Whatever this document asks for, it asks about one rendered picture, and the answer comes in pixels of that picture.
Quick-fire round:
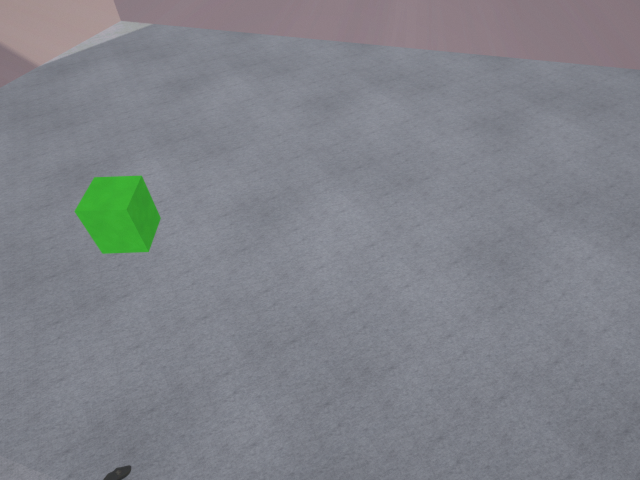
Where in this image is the carton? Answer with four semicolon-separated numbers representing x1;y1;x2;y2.
75;176;161;254

